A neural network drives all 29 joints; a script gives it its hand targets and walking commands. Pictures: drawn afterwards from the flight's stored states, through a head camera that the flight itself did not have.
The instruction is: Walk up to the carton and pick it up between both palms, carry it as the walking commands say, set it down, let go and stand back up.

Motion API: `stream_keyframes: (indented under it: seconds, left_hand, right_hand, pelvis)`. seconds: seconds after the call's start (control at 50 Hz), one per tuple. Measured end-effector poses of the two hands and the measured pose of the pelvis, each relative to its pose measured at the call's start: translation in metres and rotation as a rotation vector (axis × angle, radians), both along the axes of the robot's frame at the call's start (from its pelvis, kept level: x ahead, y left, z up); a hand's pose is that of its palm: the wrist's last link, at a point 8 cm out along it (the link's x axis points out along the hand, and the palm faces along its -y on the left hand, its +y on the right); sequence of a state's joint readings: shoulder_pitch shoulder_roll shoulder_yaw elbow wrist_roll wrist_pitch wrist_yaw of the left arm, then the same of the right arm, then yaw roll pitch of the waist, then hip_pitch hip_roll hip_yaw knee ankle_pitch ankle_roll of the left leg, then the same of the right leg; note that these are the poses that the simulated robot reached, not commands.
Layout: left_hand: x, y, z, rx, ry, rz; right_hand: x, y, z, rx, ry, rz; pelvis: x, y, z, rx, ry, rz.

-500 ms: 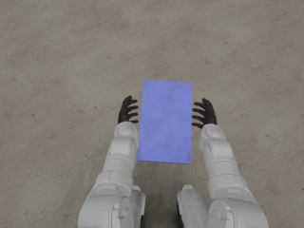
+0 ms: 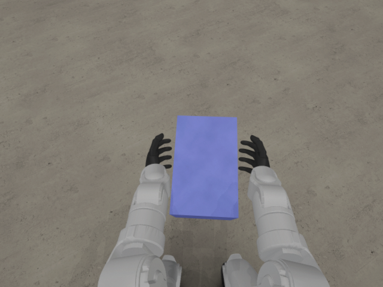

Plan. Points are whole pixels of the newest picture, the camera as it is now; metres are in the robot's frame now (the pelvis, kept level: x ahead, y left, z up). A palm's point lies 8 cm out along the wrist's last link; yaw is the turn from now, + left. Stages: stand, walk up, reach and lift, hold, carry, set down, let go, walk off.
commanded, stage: reach and lift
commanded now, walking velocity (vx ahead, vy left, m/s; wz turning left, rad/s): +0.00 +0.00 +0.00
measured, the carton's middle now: (204, 169) +0.40 -0.01 -0.11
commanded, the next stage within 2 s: none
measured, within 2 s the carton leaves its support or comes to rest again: neither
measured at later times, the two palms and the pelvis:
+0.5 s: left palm (147, 157) +0.35 +0.11 +0.05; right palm (271, 160) +0.35 -0.12 +0.05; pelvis +0.02 +0.00 +0.04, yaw +0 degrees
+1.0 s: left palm (140, 153) +0.34 +0.11 +0.10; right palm (277, 157) +0.33 -0.12 +0.10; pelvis +0.02 +0.00 +0.05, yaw +0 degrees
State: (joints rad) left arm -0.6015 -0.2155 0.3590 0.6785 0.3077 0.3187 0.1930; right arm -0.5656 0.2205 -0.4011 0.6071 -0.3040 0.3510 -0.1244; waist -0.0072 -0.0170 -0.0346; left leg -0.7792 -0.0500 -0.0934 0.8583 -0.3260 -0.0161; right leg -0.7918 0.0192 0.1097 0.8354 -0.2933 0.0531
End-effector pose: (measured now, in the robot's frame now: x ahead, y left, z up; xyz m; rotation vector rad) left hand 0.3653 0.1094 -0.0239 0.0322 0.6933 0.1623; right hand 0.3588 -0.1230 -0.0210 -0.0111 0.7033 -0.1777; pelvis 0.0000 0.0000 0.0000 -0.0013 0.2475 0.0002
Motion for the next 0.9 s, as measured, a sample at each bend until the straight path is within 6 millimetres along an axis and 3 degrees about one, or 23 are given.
stream_keyframes:
  seconds: [0.46,0.72,0.9]
  left_hand:
    - [-0.013,0.002,0.07,-0.008,-0.008,-0.042]
    - [-0.022,0.001,0.108,0.001,-0.014,-0.064]
    - [-0.029,0.003,0.122,0.036,0.01,-0.021]
  right_hand:
    - [-0.011,-0.001,0.069,-0.02,-0.011,0.022]
    - [-0.022,-0.004,0.105,-0.022,-0.015,0.035]
    - [-0.027,0.002,0.119,-0.035,0.009,0.054]
  pelvis:
    - [0.022,0.004,0.038,0.001,-0.201,-0.007]
    - [0.024,0.001,0.045,0.001,-0.317,-0.007]
    - [0.021,-0.001,0.047,0.004,-0.365,-0.003]
